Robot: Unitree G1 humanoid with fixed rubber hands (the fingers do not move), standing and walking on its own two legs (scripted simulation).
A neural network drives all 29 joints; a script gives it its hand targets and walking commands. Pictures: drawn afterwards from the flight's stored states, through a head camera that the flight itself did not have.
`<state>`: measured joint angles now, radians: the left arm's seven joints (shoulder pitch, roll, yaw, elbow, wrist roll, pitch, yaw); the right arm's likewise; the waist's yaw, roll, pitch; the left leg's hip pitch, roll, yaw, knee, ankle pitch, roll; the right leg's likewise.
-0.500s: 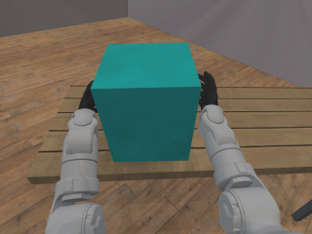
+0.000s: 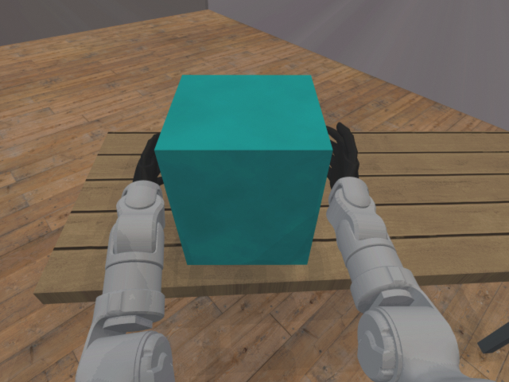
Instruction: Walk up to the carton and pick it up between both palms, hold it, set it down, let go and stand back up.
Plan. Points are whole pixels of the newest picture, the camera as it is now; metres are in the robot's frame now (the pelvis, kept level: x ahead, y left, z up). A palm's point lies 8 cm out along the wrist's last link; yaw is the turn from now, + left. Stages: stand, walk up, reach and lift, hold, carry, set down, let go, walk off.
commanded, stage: set down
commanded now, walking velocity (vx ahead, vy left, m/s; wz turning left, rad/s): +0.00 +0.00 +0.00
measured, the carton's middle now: (246, 173) +0.44 +0.02 +0.13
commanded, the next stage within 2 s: none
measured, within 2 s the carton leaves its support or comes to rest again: rests again in 1.78 s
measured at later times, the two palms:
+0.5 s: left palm (150, 190) +0.40 +0.17 +0.13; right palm (333, 178) +0.43 -0.12 +0.13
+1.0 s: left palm (155, 202) +0.40 +0.17 +0.10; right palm (332, 186) +0.43 -0.13 +0.11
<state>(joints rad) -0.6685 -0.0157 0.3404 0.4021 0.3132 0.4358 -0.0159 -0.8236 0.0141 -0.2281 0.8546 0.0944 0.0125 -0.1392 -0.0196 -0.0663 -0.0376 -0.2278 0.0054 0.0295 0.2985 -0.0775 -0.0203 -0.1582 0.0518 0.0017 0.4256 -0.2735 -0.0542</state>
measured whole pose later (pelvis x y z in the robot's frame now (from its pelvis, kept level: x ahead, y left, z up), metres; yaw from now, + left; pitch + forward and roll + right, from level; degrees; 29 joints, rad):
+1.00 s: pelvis +0.01 -0.01 +0.00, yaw +0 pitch +2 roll +2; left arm -0.67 -0.06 0.36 0.59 0.31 0.25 0.04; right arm -0.82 0.00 -0.37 0.98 -0.03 -0.07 -0.04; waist 0.05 -0.07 0.00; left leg -0.23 0.01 0.03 0.29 -0.09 -0.03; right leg -0.16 0.05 0.00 0.43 -0.29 -0.07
